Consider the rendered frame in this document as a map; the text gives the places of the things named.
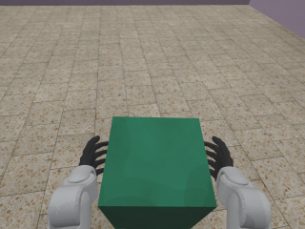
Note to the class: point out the robot left forearm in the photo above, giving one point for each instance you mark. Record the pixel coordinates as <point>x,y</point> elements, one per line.
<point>70,204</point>

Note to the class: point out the carton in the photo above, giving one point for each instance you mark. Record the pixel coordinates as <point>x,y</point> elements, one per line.
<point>156,174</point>

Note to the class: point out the robot left hand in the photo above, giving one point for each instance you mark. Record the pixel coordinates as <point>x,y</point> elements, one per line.
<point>89,154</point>

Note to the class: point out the robot right hand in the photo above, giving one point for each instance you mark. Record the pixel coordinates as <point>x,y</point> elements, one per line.
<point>221,156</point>

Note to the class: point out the robot right forearm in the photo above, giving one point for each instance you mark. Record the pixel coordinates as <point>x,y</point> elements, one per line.
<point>247,207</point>

